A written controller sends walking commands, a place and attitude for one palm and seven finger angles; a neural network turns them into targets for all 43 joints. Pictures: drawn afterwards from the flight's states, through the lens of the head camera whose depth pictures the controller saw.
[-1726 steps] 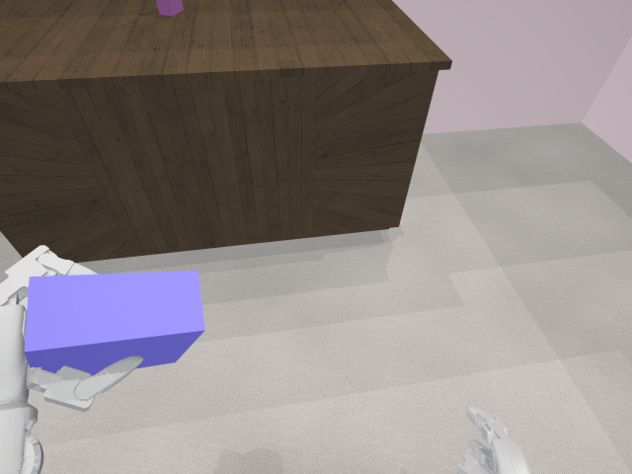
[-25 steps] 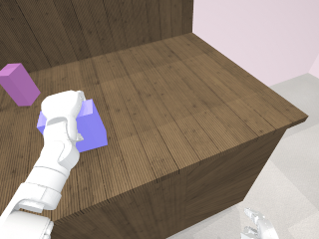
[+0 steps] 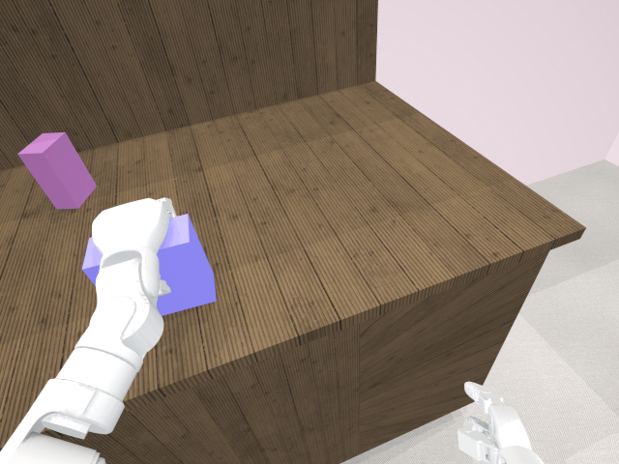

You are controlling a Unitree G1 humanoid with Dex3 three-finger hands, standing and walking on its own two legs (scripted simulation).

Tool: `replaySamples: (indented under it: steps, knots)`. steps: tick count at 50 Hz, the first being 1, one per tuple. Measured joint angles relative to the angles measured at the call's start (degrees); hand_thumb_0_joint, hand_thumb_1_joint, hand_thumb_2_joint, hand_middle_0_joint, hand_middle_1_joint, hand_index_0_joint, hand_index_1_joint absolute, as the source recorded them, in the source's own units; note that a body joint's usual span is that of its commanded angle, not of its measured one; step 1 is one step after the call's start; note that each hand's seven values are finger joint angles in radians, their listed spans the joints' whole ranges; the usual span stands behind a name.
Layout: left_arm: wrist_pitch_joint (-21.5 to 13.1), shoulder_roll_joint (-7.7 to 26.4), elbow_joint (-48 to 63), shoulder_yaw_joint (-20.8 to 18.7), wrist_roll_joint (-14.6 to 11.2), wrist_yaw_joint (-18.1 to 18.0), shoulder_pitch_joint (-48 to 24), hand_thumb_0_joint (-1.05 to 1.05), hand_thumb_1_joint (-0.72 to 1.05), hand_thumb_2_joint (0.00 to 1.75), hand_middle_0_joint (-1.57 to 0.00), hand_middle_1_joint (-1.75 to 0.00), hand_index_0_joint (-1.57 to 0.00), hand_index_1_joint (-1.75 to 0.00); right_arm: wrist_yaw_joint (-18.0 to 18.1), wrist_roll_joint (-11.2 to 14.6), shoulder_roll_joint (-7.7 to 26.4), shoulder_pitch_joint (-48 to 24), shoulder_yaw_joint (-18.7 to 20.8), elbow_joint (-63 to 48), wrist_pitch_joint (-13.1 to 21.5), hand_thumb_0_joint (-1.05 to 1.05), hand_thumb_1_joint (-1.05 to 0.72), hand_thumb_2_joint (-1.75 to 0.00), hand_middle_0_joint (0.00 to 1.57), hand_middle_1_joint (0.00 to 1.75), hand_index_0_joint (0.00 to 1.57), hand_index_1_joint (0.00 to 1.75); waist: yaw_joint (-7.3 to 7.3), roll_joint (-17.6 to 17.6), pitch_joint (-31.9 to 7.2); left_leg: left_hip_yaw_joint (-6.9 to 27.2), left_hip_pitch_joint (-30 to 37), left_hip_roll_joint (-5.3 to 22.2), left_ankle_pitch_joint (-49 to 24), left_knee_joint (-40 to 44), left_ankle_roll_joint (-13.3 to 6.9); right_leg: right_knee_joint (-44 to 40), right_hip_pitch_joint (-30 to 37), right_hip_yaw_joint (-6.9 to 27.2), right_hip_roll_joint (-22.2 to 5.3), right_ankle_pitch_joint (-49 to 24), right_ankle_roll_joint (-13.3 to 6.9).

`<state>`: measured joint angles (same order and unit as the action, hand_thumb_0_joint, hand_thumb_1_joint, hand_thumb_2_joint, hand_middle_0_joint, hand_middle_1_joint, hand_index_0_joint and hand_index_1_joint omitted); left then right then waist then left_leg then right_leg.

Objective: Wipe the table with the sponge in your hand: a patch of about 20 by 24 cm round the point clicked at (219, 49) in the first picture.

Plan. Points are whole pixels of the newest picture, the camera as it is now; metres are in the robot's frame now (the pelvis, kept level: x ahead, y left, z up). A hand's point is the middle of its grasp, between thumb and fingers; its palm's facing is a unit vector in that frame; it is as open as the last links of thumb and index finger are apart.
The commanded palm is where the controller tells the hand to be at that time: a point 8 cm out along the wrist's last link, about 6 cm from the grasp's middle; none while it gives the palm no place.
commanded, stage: wipe back along the middle lane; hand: left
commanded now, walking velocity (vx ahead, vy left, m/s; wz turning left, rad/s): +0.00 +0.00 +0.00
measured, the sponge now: (162, 281) +0.34 +0.27 +0.07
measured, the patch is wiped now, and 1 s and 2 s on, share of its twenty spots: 0.70 0.90 0.90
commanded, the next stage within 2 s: slide across to the third lane in 0.84 s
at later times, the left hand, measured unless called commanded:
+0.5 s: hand (154, 271) +0.31 +0.24 +0.13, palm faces +0.10 -0.05 -0.99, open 10.0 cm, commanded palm +0.26 +0.23 +0.16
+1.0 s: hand (151, 305) +0.25 +0.22 +0.14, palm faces +0.22 -0.16 -0.96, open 10.0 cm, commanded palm +0.21 +0.20 +0.17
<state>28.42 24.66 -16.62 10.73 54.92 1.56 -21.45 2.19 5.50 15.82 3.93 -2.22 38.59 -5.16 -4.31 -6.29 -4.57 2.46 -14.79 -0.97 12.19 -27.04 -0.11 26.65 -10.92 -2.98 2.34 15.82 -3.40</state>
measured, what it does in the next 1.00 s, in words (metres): stands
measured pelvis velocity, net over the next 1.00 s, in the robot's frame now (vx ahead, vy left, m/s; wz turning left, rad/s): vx -0.01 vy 0.00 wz -0.03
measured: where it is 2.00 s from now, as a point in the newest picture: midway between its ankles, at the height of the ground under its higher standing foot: outside the picture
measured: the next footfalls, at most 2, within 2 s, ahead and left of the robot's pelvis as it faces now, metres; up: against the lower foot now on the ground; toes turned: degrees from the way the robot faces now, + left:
none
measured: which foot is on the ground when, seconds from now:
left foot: down 0.00-1.00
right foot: down 0.00-1.00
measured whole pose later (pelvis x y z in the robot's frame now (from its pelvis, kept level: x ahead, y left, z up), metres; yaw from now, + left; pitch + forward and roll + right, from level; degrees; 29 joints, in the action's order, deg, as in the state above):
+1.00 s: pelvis -0.01 +0.00 +0.00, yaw -2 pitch -3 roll +0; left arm 35.6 21.9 15.6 12.0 53.3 -0.5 1.2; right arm -0.2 5.3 14.7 -1.1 -3.2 35.7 -6.8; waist -6.7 -6.6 -4.5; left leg 1.0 -12.8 0.0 13.8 -29.9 0.4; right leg 30.3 -9.9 -1.5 3.2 17.1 -3.9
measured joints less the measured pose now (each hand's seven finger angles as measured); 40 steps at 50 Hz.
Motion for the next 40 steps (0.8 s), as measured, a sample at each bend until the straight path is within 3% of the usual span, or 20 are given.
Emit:
replaySamples:
  steps: [19, 40]
  knots:
    - [4.43, -0.26, 8.87, 0.72, -0.82, -0.44, 6.72, 0.0, -0.49, 1.05, -0.71, -1.36, -0.73, -1.35, -0.31, 0.16, 0.48, -1.13, 0.01, 0.26, -0.02, 0.02, -0.91, -0.9, 0.2, 0.3, 0.2, 0.3, -0.19, -0.62, 0.1, -1.01, 0.88, 0.38, 0.68, -0.88, 0.16, 1.63, 0.2, 1.01, 0.3, 0.68, -0.11]
    - [7.63, -2.15, 26.18, 1.86, -0.49, -0.76, 18.06, 0.01, -0.48, 1.05, -0.7, -1.37, -0.72, -1.36, -2.55, -0.06, -0.84, -5.18, -0.83, -2.09, -0.97, 0.02, -0.91, -0.9, 0.2, 0.3, 0.2, 0.3, -2.05, -0.78, -0.34, -1.5, 1.7, 0.46, 1.72, -2.21, 0.17, 3.08, 0.81, 1.48, 0.37, 1.6, -0.14]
